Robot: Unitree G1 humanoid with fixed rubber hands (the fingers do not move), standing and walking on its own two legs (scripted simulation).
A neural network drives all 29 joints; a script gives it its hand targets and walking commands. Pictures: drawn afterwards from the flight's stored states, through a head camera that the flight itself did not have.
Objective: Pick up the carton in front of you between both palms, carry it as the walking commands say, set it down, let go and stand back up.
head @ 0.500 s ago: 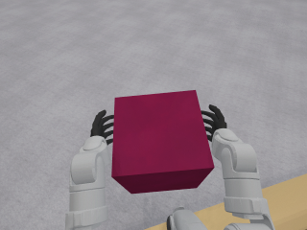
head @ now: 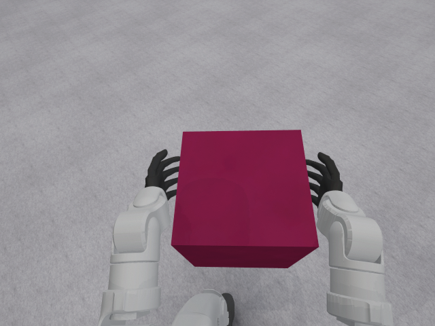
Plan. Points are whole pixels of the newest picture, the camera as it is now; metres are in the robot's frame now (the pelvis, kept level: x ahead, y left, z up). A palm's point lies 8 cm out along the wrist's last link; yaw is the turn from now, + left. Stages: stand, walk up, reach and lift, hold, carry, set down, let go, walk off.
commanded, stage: carry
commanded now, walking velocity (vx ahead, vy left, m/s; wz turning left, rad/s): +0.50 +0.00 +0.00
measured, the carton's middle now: (240, 207) +0.33 +0.02 +0.00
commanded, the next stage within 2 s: none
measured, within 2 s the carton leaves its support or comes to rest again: neither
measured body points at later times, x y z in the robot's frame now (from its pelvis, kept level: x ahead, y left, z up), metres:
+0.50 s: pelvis +0.38 -0.03 -0.05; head +0.41 -0.04 +0.39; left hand +0.69 +0.15 +0.01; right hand +0.72 -0.15 +0.00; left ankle +0.20 +0.05 -0.72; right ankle +0.51 -0.10 -0.77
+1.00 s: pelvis +0.67 +0.04 -0.04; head +0.64 +0.05 +0.41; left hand +0.91 +0.22 +0.05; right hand +0.94 -0.08 +0.05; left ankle +0.72 +0.14 -0.77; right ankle +0.52 -0.09 -0.73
